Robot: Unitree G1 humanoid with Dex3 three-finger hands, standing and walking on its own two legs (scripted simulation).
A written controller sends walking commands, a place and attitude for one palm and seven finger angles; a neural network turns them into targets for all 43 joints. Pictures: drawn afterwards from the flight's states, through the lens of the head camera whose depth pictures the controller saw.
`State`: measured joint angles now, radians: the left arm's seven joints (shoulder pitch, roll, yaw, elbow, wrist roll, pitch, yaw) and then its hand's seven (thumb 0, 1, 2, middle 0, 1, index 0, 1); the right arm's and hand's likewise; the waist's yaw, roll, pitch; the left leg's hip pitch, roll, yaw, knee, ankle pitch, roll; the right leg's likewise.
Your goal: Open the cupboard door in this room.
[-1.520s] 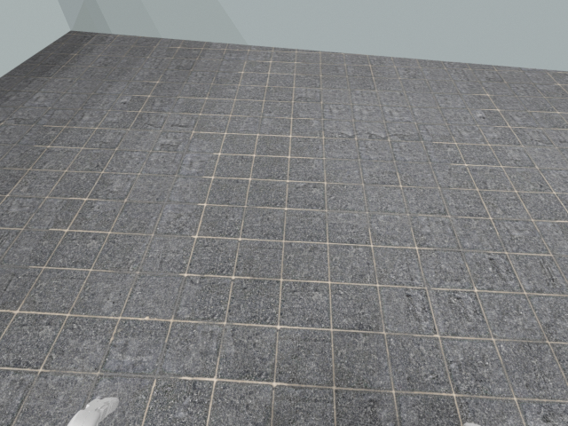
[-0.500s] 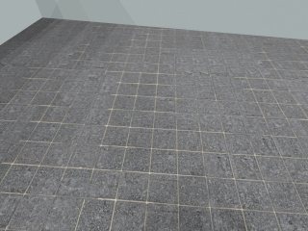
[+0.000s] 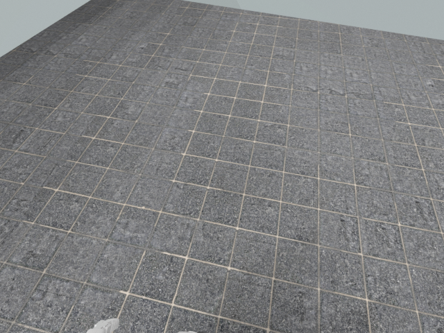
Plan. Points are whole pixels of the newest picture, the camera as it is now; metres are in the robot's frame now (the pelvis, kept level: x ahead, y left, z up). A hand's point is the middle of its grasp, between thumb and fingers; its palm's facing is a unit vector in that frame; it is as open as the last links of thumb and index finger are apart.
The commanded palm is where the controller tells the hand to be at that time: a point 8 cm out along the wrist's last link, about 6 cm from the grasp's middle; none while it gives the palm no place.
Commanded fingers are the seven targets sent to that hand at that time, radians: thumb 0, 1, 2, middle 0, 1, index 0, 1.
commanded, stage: turn or walk to find it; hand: left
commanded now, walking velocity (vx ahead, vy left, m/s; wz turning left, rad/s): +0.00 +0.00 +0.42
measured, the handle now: out of the picture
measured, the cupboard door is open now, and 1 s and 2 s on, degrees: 0 0 0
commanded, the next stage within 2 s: stand and wait in 1.30 s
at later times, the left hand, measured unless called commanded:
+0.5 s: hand out of the picture -0.09 +0.21 -0.19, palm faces +0.30 -0.93 -0.22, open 7.4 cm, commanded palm none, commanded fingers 0.00 0.90 0.90 -0.20 -0.30 -0.20 -0.30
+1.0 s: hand out of the picture -0.08 +0.24 -0.15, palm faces +0.43 -0.86 -0.26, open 7.4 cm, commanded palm none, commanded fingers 0.00 0.90 0.90 -0.20 -0.30 -0.20 -0.30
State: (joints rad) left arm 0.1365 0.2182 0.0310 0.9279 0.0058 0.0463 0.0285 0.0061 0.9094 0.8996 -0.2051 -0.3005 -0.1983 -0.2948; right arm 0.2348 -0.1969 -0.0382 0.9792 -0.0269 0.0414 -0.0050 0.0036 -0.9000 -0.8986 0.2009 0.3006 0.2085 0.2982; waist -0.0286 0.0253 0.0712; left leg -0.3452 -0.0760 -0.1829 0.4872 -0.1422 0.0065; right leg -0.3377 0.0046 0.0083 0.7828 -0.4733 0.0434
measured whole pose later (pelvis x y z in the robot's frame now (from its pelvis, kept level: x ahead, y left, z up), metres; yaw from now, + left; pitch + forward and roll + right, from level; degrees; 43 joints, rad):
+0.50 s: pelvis -0.06 +0.01 -0.01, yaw +16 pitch +0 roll +0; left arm 0.28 0.24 0.04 0.95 0.03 0.03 0.02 0.00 0.91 0.90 -0.21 -0.30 -0.20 -0.30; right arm 0.17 -0.24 -0.06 0.97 -0.01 0.05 0.02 0.01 -0.91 -0.90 0.19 0.30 0.20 0.30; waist 0.02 -0.06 0.08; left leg -0.27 0.00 0.06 0.61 -0.33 -0.01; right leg -0.30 -0.16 -0.17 0.68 -0.36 0.05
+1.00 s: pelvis -0.10 +0.01 +0.00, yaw +26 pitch +0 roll +0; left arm 0.14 0.21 0.06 0.91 0.01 0.06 0.03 0.01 0.91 0.90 -0.20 -0.30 -0.20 -0.29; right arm 0.26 -0.20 -0.06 0.97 -0.03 0.05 0.00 0.00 -0.90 -0.90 0.20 0.30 0.21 0.30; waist -0.04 0.02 0.05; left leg -0.29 -0.10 -0.09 0.45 -0.16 0.06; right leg -0.33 -0.03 0.00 0.76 -0.42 0.06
